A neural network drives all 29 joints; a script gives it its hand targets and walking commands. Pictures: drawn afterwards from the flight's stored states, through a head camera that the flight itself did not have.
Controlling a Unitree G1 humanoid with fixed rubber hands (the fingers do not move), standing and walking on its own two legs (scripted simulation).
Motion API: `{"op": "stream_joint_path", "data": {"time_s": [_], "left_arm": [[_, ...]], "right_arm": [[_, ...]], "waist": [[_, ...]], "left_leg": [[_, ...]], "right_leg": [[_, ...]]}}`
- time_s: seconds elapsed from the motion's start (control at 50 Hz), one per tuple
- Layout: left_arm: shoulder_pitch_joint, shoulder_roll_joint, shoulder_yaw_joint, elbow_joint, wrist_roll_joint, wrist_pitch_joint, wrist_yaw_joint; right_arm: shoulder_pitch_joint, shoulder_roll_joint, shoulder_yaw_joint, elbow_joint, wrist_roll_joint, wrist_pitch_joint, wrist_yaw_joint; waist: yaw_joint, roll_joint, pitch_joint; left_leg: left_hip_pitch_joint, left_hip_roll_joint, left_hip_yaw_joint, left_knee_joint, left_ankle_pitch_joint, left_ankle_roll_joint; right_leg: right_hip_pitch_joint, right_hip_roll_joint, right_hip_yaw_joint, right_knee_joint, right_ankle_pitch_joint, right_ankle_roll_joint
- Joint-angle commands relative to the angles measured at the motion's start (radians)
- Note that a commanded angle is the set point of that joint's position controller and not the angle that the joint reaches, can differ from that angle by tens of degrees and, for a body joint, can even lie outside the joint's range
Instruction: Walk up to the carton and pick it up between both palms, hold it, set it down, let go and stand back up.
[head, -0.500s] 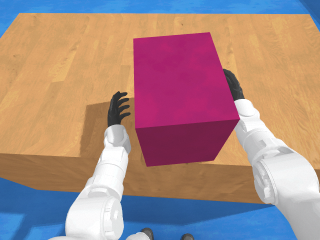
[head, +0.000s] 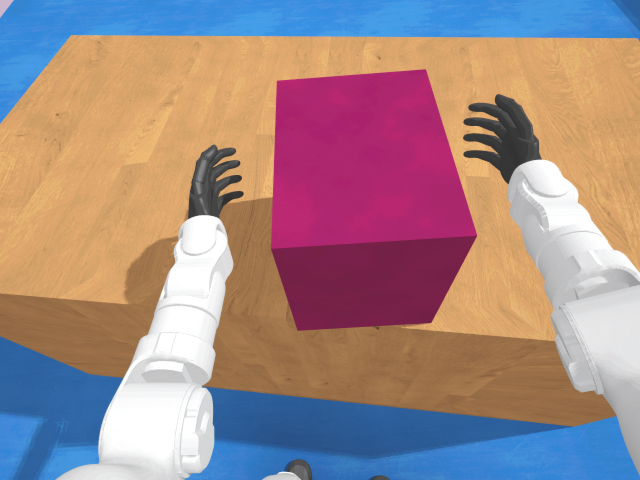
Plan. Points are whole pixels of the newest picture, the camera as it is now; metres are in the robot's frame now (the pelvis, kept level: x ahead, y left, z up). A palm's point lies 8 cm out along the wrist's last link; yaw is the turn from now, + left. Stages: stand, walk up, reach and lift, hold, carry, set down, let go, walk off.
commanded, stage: set down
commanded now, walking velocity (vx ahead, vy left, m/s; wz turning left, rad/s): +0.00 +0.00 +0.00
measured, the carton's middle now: (357, 207) +0.45 +0.03 +0.02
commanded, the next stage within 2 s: none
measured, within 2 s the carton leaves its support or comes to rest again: neither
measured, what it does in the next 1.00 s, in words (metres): stands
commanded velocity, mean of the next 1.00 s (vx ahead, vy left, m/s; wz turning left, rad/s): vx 0.00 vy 0.00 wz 0.00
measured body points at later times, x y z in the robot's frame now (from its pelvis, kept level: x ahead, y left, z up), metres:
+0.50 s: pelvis +0.00 +0.00 +0.01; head +0.05 +0.01 +0.45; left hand +0.41 +0.24 +0.15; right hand +0.50 -0.15 +0.18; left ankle +0.02 +0.14 -0.73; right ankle +0.01 -0.07 -0.73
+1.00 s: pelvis -0.01 +0.01 +0.01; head +0.03 +0.01 +0.46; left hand +0.35 +0.23 +0.12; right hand +0.44 -0.17 +0.13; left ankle +0.02 +0.14 -0.73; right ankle +0.01 -0.07 -0.73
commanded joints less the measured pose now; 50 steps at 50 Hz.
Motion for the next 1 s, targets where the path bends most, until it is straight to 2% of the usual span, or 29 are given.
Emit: {"op": "stream_joint_path", "data": {"time_s": [0.0,0.02,0.06,0.12,0.14,0.16,0.2,0.28,0.34,0.36,0.38,0.4,0.42,0.44,0.46,0.48,0.5,0.52,0.58,0.62,0.66,0.7,0.74,0.76,0.82,0.88,0.94,0.96,0.98], "left_arm": [[-0.427,0.144,0.033,-0.132,-0.006,0.063,-0.003],[-0.421,0.141,0.033,-0.104,-0.009,0.075,0.0],[-0.434,0.15,0.059,-0.209,-0.016,0.086,0.008],[-0.464,0.159,0.044,-0.259,0.0,0.165,0.012],[-0.473,0.161,0.056,-0.244,-0.008,0.19,0.014],[-0.483,0.155,0.044,-0.239,-0.015,0.215,0.014],[-0.463,0.137,0.046,-0.225,-0.018,0.249,0.015],[-0.494,0.154,0.038,-0.394,-0.026,0.34,0.027],[-0.498,0.154,0.042,-0.356,-0.016,0.428,0.025],[-0.491,0.154,0.067,-0.384,-0.017,0.44,0.029],[-0.517,0.151,0.053,-0.365,-0.022,0.453,0.033],[-0.545,0.159,0.057,-0.404,-0.027,0.457,0.041],[-0.577,0.157,0.038,-0.483,-0.026,0.471,0.055],[-0.559,0.145,0.036,-0.515,-0.028,0.493,0.063],[-0.514,0.142,0.03,-0.556,-0.023,0.519,0.06],[-0.509,0.153,0.036,-0.526,-0.025,0.536,0.049],[-0.525,0.167,0.052,-0.459,-0.027,0.547,0.039],[-0.478,0.165,0.075,-0.474,-0.019,0.55,0.035],[-0.407,0.146,0.071,-0.59,-0.01,0.572,0.027],[-0.363,0.143,0.096,-0.628,0.022,0.584,0.02],[-0.302,0.107,0.09,-0.611,0.038,0.597,0.008],[-0.28,0.112,0.095,-0.618,0.02,0.585,-0.003],[-0.274,0.097,0.06,-0.656,0.009,0.566,0.0],[-0.23,0.089,0.069,-0.647,0.019,0.561,-0.001],[-0.205,0.102,0.055,-0.783,0.009,0.551,0.005],[-0.113,0.08,0.054,-0.829,0.014,0.557,-0.004],[-0.12,0.089,0.076,-0.828,0.008,0.548,0.011],[-0.095,0.083,0.059,-0.86,0.006,0.544,0.016],[-0.09,0.081,0.063,-0.865,0.004,0.543,0.02]], "right_arm": [[-0.445,-0.138,0.005,-0.138,0.031,0.06,0.003],[-0.437,-0.129,0.001,-0.144,0.029,0.074,0.003],[-0.449,-0.129,-0.022,-0.248,0.014,0.079,-0.002],[-0.456,-0.169,-0.04,-0.212,0.024,0.133,-0.01],[-0.477,-0.174,-0.04,-0.223,0.019,0.151,-0.015],[-0.48,-0.18,-0.061,-0.21,0.011,0.171,-0.02],[-0.476,-0.161,-0.076,-0.213,-0.019,0.198,-0.023],[-0.485,-0.211,-0.118,-0.287,-0.017,0.25,-0.022],[-0.499,-0.212,-0.116,-0.236,-0.023,0.308,-0.014],[-0.508,-0.204,-0.107,-0.282,-0.022,0.316,-0.008],[-0.525,-0.206,-0.128,-0.272,-0.035,0.328,-0.004],[-0.538,-0.206,-0.136,-0.296,-0.034,0.334,0.003],[-0.543,-0.23,-0.164,-0.303,-0.035,0.342,0.011],[-0.518,-0.226,-0.144,-0.32,-0.019,0.35,0.02],[-0.483,-0.246,-0.148,-0.334,-0.012,0.356,0.021],[-0.496,-0.249,-0.138,-0.34,-0.011,0.361,0.016],[-0.533,-0.254,-0.116,-0.31,-0.007,0.376,0.014],[-0.509,-0.249,-0.106,-0.332,-0.004,0.378,0.013],[-0.429,-0.259,-0.132,-0.404,0.004,0.375,0.011],[-0.379,-0.271,-0.123,-0.393,0.006,0.38,0.016],[-0.328,-0.251,-0.101,-0.35,0.023,0.382,0.021],[-0.337,-0.236,-0.096,-0.434,0.023,0.369,0.022],[-0.308,-0.225,-0.136,-0.457,-0.001,0.361,0.033],[-0.265,-0.208,-0.12,-0.461,-0.005,0.36,0.039],[-0.229,-0.228,-0.162,-0.587,-0.011,0.34,0.031],[-0.131,-0.229,-0.167,-0.601,-0.005,0.335,0.028],[-0.155,-0.226,-0.183,-0.648,-0.032,0.331,0.03],[-0.133,-0.231,-0.216,-0.687,-0.052,0.32,0.03],[-0.126,-0.221,-0.209,-0.708,-0.049,0.318,0.029]], "waist": [[0.035,-0.116,-0.556],[0.032,-0.125,-0.551],[0.039,-0.137,-0.615],[0.0,-0.077,-0.58],[0.01,-0.101,-0.545],[-0.011,-0.103,-0.509],[-0.011,-0.11,-0.506],[-0.037,-0.063,-0.567],[-0.041,-0.05,-0.476],[-0.016,-0.064,-0.498],[-0.033,-0.063,-0.483],[-0.019,-0.044,-0.502],[-0.035,0.01,-0.527],[-0.028,0.025,-0.528],[-0.047,0.033,-0.534],[-0.06,0.001,-0.531],[-0.048,-0.033,-0.477],[-0.03,-0.054,-0.487],[-0.059,-0.045,-0.552],[-0.048,-0.011,-0.515],[-0.054,-0.007,-0.386],[-0.046,-0.069,-0.363],[-0.065,-0.05,-0.355],[-0.053,-0.063,-0.329],[-0.066,-0.026,-0.375],[-0.095,-0.018,-0.373],[-0.068,-0.072,-0.343],[-0.078,-0.067,-0.36],[-0.061,-0.066,-0.371]], "left_leg": [[0.14,-0.06,0.0,-0.04,0.161,0.026],[0.12,-0.06,0.0,-0.047,0.128,0.03],[0.139,-0.058,-0.001,-0.045,0.184,0.028],[0.192,-0.059,-0.01,-0.057,0.186,0.013],[0.172,-0.056,-0.009,-0.063,0.145,0.02],[0.169,-0.053,-0.016,-0.07,0.116,0.018],[0.192,-0.052,-0.017,-0.075,0.11,0.024],[0.283,-0.054,-0.022,-0.066,0.205,0.008],[0.329,-0.055,-0.027,-0.076,0.178,0.01],[0.316,-0.056,-0.021,-0.077,0.175,0.015],[0.305,-0.054,-0.028,-0.081,0.15,0.015],[0.302,-0.053,-0.027,-0.082,0.139,0.011],[0.349,-0.048,-0.032,-0.076,0.176,-0.003],[0.373,-0.051,-0.032,-0.056,0.22,-0.006],[0.404,-0.053,-0.031,-0.046,0.259,-0.01],[0.386,-0.055,-0.028,-0.041,0.251,-0.003],[0.351,-0.057,-0.029,-0.057,0.192,0.009],[0.354,-0.056,-0.029,-0.069,0.209,0.014],[0.387,-0.063,-0.032,-0.069,0.287,0.004],[0.417,-0.067,-0.03,-0.071,0.325,-0.004],[0.413,-0.068,-0.034,-0.084,0.295,-0.001],[0.368,-0.07,-0.03,-0.112,0.206,0.017],[0.386,-0.067,-0.033,-0.117,0.182,0.02],[0.393,-0.07,-0.025,-0.11,0.184,0.024],[0.403,-0.077,-0.027,-0.094,0.216,0.016],[0.447,-0.075,-0.032,-0.087,0.244,0.013],[0.413,-0.072,-0.029,-0.105,0.156,0.032],[0.426,-0.069,-0.031,-0.105,0.151,0.032],[0.428,-0.072,-0.027,-0.099,0.167,0.034]], "right_leg": [[0.538,-0.065,0.155,0.013,0.347,0.125],[0.534,-0.068,0.163,0.008,0.294,0.128],[0.559,-0.061,0.152,0.02,0.376,0.143],[0.583,-0.064,0.154,0.01,0.447,0.138],[0.57,-0.069,0.164,-0.001,0.398,0.141],[0.552,-0.071,0.166,-0.011,0.362,0.142],[0.533,-0.061,0.152,-0.018,0.317,0.134],[0.567,-0.039,0.127,-0.016,0.42,0.12],[0.514,-0.031,0.108,-0.041,0.35,0.102],[0.523,-0.037,0.117,-0.046,0.329,0.107],[0.509,-0.04,0.115,-0.043,0.312,0.111],[0.508,-0.039,0.116,-0.044,0.26,0.105],[0.481,-0.03,0.104,-0.043,0.262,0.096],[0.487,-0.031,0.111,-0.049,0.283,0.089],[0.508,-0.02,0.097,-0.044,0.348,0.081],[0.519,-0.027,0.103,-0.038,0.389,0.093],[0.525,-0.032,0.105,-0.035,0.372,0.101],[0.558,-0.027,0.102,-0.027,0.404,0.105],[0.622,-0.016,0.093,-0.01,0.52,0.111],[0.63,-0.013,0.091,-0.007,0.562,0.102],[0.613,-0.016,0.095,-0.024,0.517,0.097],[0.626,-0.032,0.113,-0.039,0.44,0.115],[0.57,-0.023,0.1,-0.051,0.357,0.099],[0.566,-0.023,0.103,-0.063,0.324,0.091],[0.581,-0.031,0.11,-0.047,0.389,0.097],[0.587,-0.026,0.104,-0.038,0.451,0.093],[0.559,-0.035,0.121,-0.048,0.324,0.096],[0.544,-0.028,0.109,-0.051,0.297,0.091],[0.546,-0.03,0.119,-0.055,0.295,0.087]]}}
